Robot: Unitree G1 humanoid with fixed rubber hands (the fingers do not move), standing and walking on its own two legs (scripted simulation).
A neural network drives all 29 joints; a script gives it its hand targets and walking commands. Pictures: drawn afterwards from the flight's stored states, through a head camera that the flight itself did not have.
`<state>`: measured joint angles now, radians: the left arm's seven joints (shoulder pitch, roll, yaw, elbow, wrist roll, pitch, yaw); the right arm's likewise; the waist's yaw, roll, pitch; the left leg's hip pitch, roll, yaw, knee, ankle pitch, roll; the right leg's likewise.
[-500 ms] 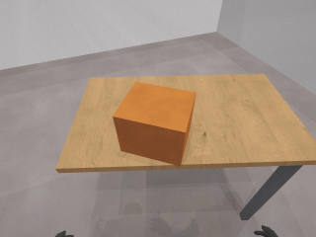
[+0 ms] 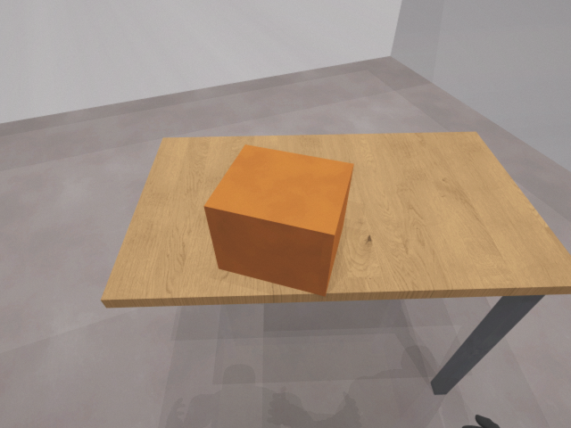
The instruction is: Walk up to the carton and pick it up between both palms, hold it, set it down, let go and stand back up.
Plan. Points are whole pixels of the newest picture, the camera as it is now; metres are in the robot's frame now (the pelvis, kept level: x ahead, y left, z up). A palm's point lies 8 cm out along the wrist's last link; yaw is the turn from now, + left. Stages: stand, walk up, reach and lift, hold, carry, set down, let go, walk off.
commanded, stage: stand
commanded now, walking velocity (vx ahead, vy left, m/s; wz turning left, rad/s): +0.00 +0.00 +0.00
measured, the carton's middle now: (283, 218) +0.48 +0.03 +0.01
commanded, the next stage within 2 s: none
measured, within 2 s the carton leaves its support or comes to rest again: neither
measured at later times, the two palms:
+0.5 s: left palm out of the picture +0.07 +0.28 -0.10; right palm out of the picture +0.10 -0.29 -0.11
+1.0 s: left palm out of the picture +0.06 +0.28 -0.10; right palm out of the picture +0.09 -0.29 -0.11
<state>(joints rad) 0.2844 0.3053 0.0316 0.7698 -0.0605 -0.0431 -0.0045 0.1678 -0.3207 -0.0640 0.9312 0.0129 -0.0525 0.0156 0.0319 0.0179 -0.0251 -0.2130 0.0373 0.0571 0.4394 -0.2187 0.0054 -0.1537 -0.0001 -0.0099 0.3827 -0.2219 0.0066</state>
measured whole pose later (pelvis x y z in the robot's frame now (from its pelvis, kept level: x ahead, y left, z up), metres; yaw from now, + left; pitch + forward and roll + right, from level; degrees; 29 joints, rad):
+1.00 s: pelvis -0.01 +0.00 +0.00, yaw +0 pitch -1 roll -1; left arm 0.28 0.31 0.03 0.84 -0.06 -0.04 0.00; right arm 0.17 -0.32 -0.06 0.97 0.01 -0.04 0.01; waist 0.03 0.01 -0.01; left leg -0.20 0.04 0.06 0.42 -0.20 0.00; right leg -0.15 0.00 -0.01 0.38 -0.21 0.01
